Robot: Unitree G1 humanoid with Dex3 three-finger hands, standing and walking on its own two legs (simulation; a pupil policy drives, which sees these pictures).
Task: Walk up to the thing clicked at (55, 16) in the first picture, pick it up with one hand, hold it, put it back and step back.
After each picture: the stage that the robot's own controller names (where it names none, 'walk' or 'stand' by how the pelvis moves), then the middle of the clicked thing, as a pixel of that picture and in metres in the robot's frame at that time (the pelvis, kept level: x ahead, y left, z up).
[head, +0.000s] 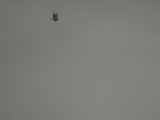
stand; (55, 16) +1.99 +0.37 -0.72
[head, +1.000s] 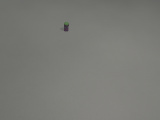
walk; (66, 26) +1.87 +0.15 -0.71
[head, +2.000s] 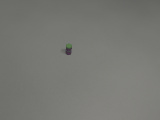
walk; (68, 49) +1.28 +0.08 -0.72
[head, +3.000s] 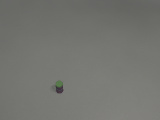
walk; (59, 87) +0.81 +0.16 -0.71
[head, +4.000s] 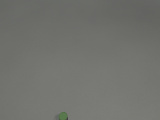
walk; (63, 119) +0.52 +0.17 -0.70
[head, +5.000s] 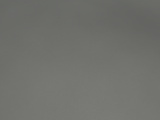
stand; out of the picture +0.38 +0.12 -0.72
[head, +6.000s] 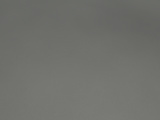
stand; out of the picture +0.37 +0.14 -0.72
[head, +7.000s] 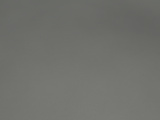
stand; out of the picture +0.38 +0.14 -0.73
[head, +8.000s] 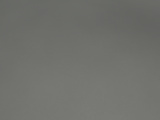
stand; out of the picture +0.36 +0.15 -0.73
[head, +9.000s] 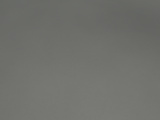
stand; out of the picture +0.36 +0.14 -0.73
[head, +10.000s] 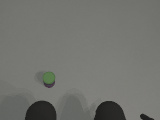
go down; (49, 80) +0.44 +0.12 -0.45
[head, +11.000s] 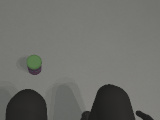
go down; (34, 65) +0.47 +0.14 -0.33
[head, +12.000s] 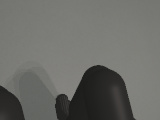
close in; out of the picture +0.46 +0.19 -0.24
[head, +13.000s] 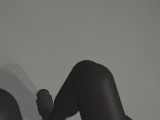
close; out of the picture +0.46 +0.21 -0.25
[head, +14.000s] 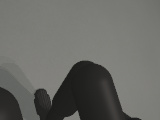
lift; out of the picture +0.43 +0.19 -0.25
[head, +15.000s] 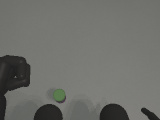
lift; (59, 96) +0.38 +0.10 -0.45
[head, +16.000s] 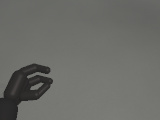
go down; out of the picture +0.33 +0.08 -0.68
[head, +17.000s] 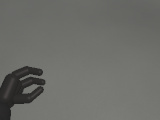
go down; out of the picture +0.33 +0.10 -0.68
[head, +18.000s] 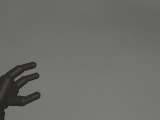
stand; out of the picture +0.33 +0.10 -0.68
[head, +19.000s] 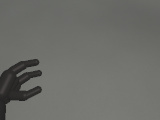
stand; out of the picture +0.33 +0.09 -0.69
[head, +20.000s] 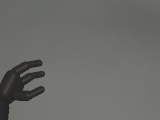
stand; out of the picture +0.32 +0.10 -0.69
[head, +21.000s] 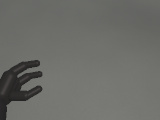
stand; out of the picture +0.33 +0.09 -0.69
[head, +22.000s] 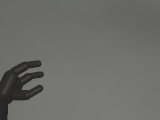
stand; out of the picture +0.32 +0.09 -0.69
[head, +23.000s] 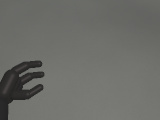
stand; out of the picture +0.33 +0.09 -0.69
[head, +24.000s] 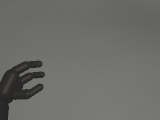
stand; out of the picture +0.33 +0.09 -0.69
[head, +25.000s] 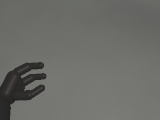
stand; out of the picture +0.33 +0.09 -0.69
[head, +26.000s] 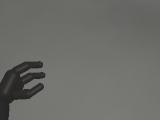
stand; out of the picture +0.32 +0.09 -0.69
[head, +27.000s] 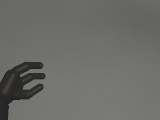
stand; out of the picture +0.32 +0.09 -0.69
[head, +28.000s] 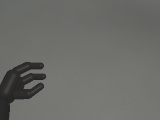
close; out of the picture +0.32 +0.09 -0.69
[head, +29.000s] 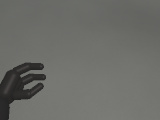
stand; out of the picture +0.32 +0.09 -0.69
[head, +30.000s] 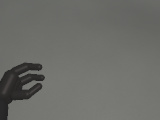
close; out of the picture +0.32 +0.09 -0.69
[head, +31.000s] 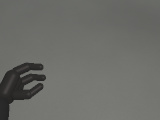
close; out of the picture +0.32 +0.09 -0.69
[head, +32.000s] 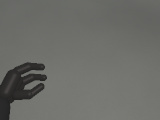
close; out of the picture +0.32 +0.09 -0.69
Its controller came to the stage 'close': yes
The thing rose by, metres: 0.00
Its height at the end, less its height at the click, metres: +0.00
